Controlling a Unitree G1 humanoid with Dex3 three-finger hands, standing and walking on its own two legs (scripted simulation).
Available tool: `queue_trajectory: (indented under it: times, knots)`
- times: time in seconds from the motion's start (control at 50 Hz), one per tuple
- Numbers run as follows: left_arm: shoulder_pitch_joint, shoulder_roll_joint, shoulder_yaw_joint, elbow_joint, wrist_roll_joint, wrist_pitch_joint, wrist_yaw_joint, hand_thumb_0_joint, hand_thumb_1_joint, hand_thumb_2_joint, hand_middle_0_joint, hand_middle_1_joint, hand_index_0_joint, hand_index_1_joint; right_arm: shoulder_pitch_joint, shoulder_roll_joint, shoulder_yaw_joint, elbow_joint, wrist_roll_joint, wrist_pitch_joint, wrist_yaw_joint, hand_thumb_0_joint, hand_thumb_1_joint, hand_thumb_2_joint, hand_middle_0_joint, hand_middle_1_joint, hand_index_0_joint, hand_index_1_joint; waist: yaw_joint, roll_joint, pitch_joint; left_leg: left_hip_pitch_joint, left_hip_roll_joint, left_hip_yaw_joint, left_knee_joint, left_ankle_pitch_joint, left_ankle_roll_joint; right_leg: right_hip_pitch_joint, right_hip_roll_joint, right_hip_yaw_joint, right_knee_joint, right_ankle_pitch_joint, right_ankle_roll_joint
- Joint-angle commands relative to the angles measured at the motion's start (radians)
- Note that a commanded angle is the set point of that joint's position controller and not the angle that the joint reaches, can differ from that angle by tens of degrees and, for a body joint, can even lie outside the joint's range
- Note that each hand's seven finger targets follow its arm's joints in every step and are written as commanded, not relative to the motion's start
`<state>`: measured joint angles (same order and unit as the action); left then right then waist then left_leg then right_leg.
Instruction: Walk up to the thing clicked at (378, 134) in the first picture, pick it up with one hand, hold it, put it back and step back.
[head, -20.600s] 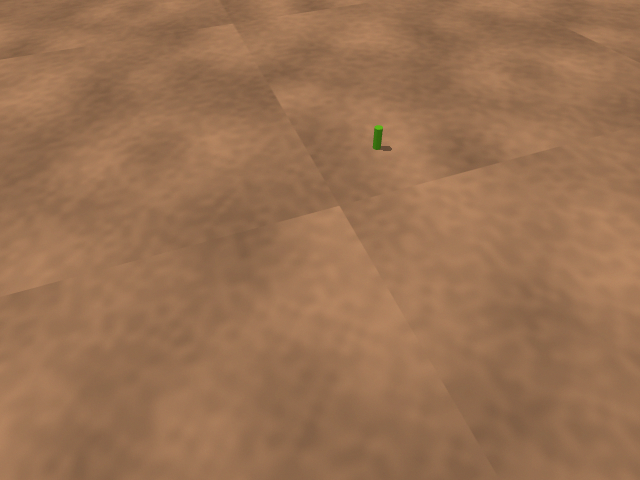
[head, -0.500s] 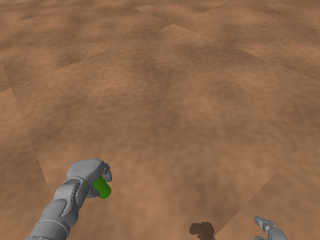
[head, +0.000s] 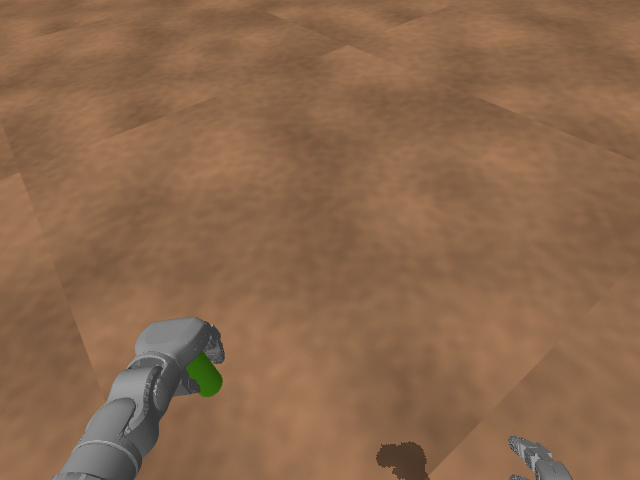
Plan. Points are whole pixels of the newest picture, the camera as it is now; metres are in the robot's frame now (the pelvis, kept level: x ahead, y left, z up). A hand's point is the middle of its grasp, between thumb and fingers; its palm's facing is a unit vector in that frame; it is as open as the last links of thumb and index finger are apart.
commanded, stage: crouch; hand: left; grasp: from above
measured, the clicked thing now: (197, 368) +0.32 +0.22 -0.07
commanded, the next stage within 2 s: lower in 1.90 s
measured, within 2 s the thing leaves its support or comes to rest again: neither
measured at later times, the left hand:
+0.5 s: hand (207, 401) +0.30 +0.23 -0.17, palm faces -0.47 +0.00 -0.88, open 6.5 cm
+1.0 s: hand (241, 424) +0.35 +0.23 -0.41, palm faces -0.47 -0.01 -0.88, open 6.5 cm
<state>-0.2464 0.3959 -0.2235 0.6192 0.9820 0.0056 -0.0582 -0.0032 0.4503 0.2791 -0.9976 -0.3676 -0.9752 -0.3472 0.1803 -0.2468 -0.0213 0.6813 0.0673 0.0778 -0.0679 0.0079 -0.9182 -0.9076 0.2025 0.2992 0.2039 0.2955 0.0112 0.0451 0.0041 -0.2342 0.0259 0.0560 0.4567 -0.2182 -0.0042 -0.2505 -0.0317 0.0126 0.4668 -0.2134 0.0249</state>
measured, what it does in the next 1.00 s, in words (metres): lowers itself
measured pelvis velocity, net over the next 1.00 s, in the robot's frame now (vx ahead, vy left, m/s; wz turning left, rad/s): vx -0.06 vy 0.00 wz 0.01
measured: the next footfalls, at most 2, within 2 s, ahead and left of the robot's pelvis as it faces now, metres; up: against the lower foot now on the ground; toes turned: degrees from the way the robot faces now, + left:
none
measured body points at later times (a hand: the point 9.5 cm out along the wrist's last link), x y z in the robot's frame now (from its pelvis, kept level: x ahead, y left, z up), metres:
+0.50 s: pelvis -0.01 +0.00 -0.05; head +0.07 +0.01 +0.39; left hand +0.32 +0.22 -0.11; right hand +0.09 -0.28 -0.17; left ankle +0.02 +0.12 -0.74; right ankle +0.02 -0.14 -0.74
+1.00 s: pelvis -0.06 +0.00 -0.26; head +0.13 +0.02 +0.15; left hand +0.37 +0.23 -0.36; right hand +0.00 -0.27 -0.39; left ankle +0.01 +0.12 -0.74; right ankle +0.02 -0.14 -0.74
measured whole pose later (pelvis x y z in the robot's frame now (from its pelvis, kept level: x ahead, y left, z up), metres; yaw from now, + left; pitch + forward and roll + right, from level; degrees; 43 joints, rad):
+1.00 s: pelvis -0.06 +0.00 -0.26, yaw +0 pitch +35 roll -3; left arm -0.71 0.44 -0.03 1.25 1.17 -0.07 0.38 -0.07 0.44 0.28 -1.07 -0.29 -0.96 -0.35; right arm 0.20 -0.22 -0.04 0.75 -0.07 -0.04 0.00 0.00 -0.91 -0.90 0.21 0.30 0.21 0.30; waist -0.16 0.05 -0.20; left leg -1.79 0.03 -0.03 1.80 -0.63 0.00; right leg -1.76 -0.03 -0.01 1.77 -0.62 0.03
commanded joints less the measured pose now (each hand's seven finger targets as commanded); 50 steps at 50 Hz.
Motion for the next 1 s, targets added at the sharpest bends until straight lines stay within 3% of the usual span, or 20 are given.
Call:
queue_trajectory:
  times: [0.0,0.04,0.08,0.18,0.22,0.28,0.38,0.42,0.5,0.54,0.56,0.64,0.68,0.74,0.76,0.8,0.84,0.88,0.92,0.98]
  knots:
    - [-0.324,0.189,0.094,-0.193,0.006,-0.005,0.051,0.0,0.688,0.379,-1.052,-0.447,-1.095,-0.407,-0.096,-0.12,-0.044,-0.14,-0.005,-0.042,-0.002,0.0,-0.904,-0.906,0.2,0.3,0.2,0.3,0.0,-0.03,-0.234,0.106,-0.039,-0.009,-0.053,0.161,0.017,0.043,0.046,-0.02,-0.074,0.121,-0.032]
    - [-0.28,0.189,0.104,-0.159,0.003,-0.01,0.061,0.0,0.687,0.383,-1.048,-0.442,-1.091,-0.401,-0.086,-0.124,-0.047,-0.137,-0.003,-0.04,-0.002,0.0,-0.902,-0.906,0.2,0.3,0.2,0.3,0.002,-0.049,-0.213,0.089,-0.036,-0.012,-0.05,0.158,0.016,0.035,0.048,-0.024,-0.071,0.113,-0.032]
    - [-0.289,0.171,0.089,-0.146,0.019,-0.02,0.075,0.0,0.688,0.392,-1.06,-0.422,-1.093,-0.392,-0.082,-0.121,-0.048,-0.136,-0.005,-0.038,0.001,0.0,-0.901,-0.906,0.2,0.3,0.2,0.3,-0.01,-0.066,-0.205,0.077,-0.042,-0.01,-0.04,0.151,0.018,0.02,0.043,-0.021,-0.068,0.113,-0.03]
    - [-0.339,0.17,0.1,-0.052,0.055,-0.048,0.172,0.0,0.685,0.364,-1.052,-0.412,-1.089,-0.376,-0.048,-0.129,-0.06,-0.106,-0.016,-0.03,0.009,0.0,-0.901,-0.906,0.2,0.3,0.2,0.3,-0.031,-0.061,-0.2,0.039,-0.038,-0.017,-0.006,0.116,0.008,-0.051,0.044,-0.025,-0.032,0.077,-0.033]
    - [-0.34,0.167,0.109,0.021,0.07,-0.046,0.225,0.0,0.688,0.363,-1.052,-0.404,-1.09,-0.367,-0.024,-0.137,-0.07,-0.086,-0.023,-0.028,0.015,0.0,-0.901,-0.905,0.2,0.3,0.2,0.3,-0.037,-0.057,-0.223,0.017,-0.039,-0.018,0.032,0.124,0.005,-0.077,0.042,-0.026,-0.002,0.087,-0.033]
    - [-0.437,0.151,0.092,0.086,0.096,-0.051,0.294,0.0,0.699,0.401,-1.075,-0.389,-1.101,-0.364,0.0,-0.14,-0.079,-0.057,-0.036,-0.03,0.027,0.0,-0.899,-0.905,0.2,0.3,0.2,0.3,-0.059,-0.048,-0.27,-0.033,-0.034,-0.023,0.107,0.119,0.001,-0.157,0.043,-0.028,0.057,0.087,-0.032]
    - [-0.498,0.105,0.085,0.258,0.149,-0.061,0.39,0.0,0.742,0.403,-1.112,-0.403,-1.142,-0.376,0.084,-0.153,-0.102,-0.01,-0.06,-0.048,0.045,0.0,-0.904,-0.905,0.199,0.3,0.2,0.3,-0.096,-0.032,-0.363,-0.23,-0.028,-0.03,0.343,0.122,-0.003,-0.374,0.043,-0.023,0.27,0.093,-0.038]
    - [-0.489,0.086,0.091,0.339,0.165,-0.063,0.425,0.0,0.782,0.383,-1.132,-0.401,-1.169,-0.365,0.103,-0.155,-0.109,-0.014,-0.069,-0.056,0.052,0.0,-0.903,-0.905,0.199,0.3,0.2,0.3,-0.098,-0.039,-0.387,-0.353,-0.031,-0.032,0.435,0.077,0.001,-0.443,0.041,-0.025,0.359,0.06,-0.043]
    - [-0.569,0.138,0.136,0.378,0.189,-0.064,0.49,0.0,0.81,0.345,-1.134,-0.398,-1.185,-0.348,0.127,-0.169,-0.12,-0.018,-0.086,-0.073,0.051,0.0,-0.905,-0.904,0.199,0.3,0.2,0.3,-0.095,0.053,-0.509,-0.471,-0.025,-0.05,0.588,0.047,-0.005,-0.651,0.048,-0.041,0.534,0.004,-0.056]
    - [-0.596,0.156,0.152,0.409,0.198,-0.057,0.509,0.0,0.828,0.34,-1.146,-0.386,-1.197,-0.336,0.131,-0.172,-0.12,-0.016,-0.092,-0.078,0.047,0.0,-0.903,-0.904,0.199,0.3,0.2,0.3,-0.099,0.026,-0.548,-0.597,-0.028,-0.051,0.665,-0.006,0.006,-0.706,0.049,-0.045,0.608,-0.026,-0.057]
    - [-0.604,0.165,0.159,0.44,0.199,-0.052,0.516,0.0,0.823,0.355,-1.145,-0.393,-1.194,-0.345,0.135,-0.174,-0.118,-0.018,-0.094,-0.082,0.045,0.0,-0.903,-0.903,0.199,0.3,0.2,0.3,-0.11,0.014,-0.556,-0.656,-0.028,-0.057,0.695,-0.036,0.008,-0.74,0.051,-0.048,0.648,-0.05,-0.058]
    - [-0.666,0.203,0.188,0.417,0.19,-0.036,0.528,0.0,0.816,0.431,-1.163,-0.398,-1.193,-0.369,0.141,-0.177,-0.122,-0.019,-0.105,-0.096,0.039,0.0,-0.902,-0.903,0.199,0.3,0.2,0.3,-0.11,0.057,-0.711,-0.775,-0.028,-0.057,0.828,-0.078,0.013,-0.84,0.048,-0.047,0.784,-0.083,-0.061]
    - [-0.663,0.178,0.181,0.453,0.178,-0.028,0.518,0.0,0.801,0.457,-1.148,-0.429,-1.18,-0.4,0.143,-0.179,-0.122,-0.011,-0.112,-0.103,0.04,0.0,-0.903,-0.904,0.199,0.3,0.2,0.3,-0.126,0.049,-0.693,-0.851,-0.027,-0.069,0.866,-0.127,0.012,-0.918,0.042,-0.053,0.834,-0.121,-0.061]
    - [-0.746,0.226,0.2,0.423,0.179,-0.03,0.509,0.0,0.771,0.467,-1.13,-0.436,-1.159,-0.409,0.147,-0.182,-0.122,-0.007,-0.118,-0.11,0.037,0.0,-0.903,-0.904,0.2,0.3,0.2,0.3,-0.139,0.091,-0.714,-0.914,-0.025,-0.084,0.907,-0.244,0.006,-1.024,0.035,-0.056,0.892,-0.218,-0.064]
    - [-0.726,0.222,0.201,0.471,0.181,-0.03,0.502,0.0,0.775,0.433,-1.122,-0.428,-1.16,-0.391,0.148,-0.187,-0.12,-0.003,-0.122,-0.113,0.039,0.0,-0.903,-0.904,0.2,0.3,0.2,0.3,-0.15,0.066,-0.695,-0.951,-0.023,-0.095,0.925,-0.276,0.007,-1.06,0.036,-0.062,0.918,-0.244,-0.063]
    - [-0.749,0.219,0.202,0.477,0.177,-0.035,0.496,0.0,0.79,0.432,-1.13,-0.418,-1.169,-0.381,0.143,-0.184,-0.114,-0.003,-0.127,-0.121,0.044,0.0,-0.901,-0.903,0.2,0.3,0.2,0.3,-0.161,0.052,-0.713,-1.018,-0.026,-0.094,0.984,-0.299,0.014,-1.109,0.034,-0.064,0.966,-0.264,-0.063]
    - [-0.779,0.278,0.231,0.457,0.179,-0.044,0.495,0.0,0.784,0.432,-1.135,-0.4,-1.168,-0.369,0.145,-0.188,-0.112,-0.004,-0.128,-0.128,0.046,0.0,-0.9,-0.903,0.2,0.3,0.2,0.3,-0.151,0.072,-0.776,-1.018,-0.027,-0.104,1.025,-0.299,0.012,-1.153,0.032,-0.067,1.013,-0.275,-0.065]
    - [-0.801,0.258,0.22,0.459,0.181,-0.055,0.493,0.0,0.791,0.451,-1.154,-0.395,-1.18,-0.372,0.146,-0.187,-0.105,0.002,-0.134,-0.136,0.051,0.0,-0.902,-0.904,0.2,0.3,0.2,0.3,-0.172,0.086,-0.775,-1.058,-0.029,-0.108,1.068,-0.312,0.013,-1.211,0.03,-0.071,1.052,-0.286,-0.065]
    - [-0.811,0.288,0.238,0.464,0.185,-0.068,0.493,0.0,0.815,0.444,-1.166,-0.389,-1.194,-0.364,0.15,-0.188,-0.104,0.008,-0.138,-0.145,0.06,0.0,-0.901,-0.904,0.2,0.3,0.2,0.3,-0.166,0.101,-0.799,-1.073,-0.03,-0.11,1.107,-0.307,0.014,-1.252,0.028,-0.074,1.088,-0.285,-0.066]
    - [-0.849,0.312,0.248,0.443,0.194,-0.086,0.497,0.0,0.817,0.493,-1.177,-0.408,-1.196,-0.392,0.157,-0.196,-0.099,0.016,-0.146,-0.156,0.072,0.0,-0.902,-0.905,0.2,0.3,0.2,0.3,-0.181,0.11,-0.844,-1.113,-0.031,-0.107,1.168,-0.304,0.017,-1.292,0.027,-0.077,1.133,-0.279,-0.062]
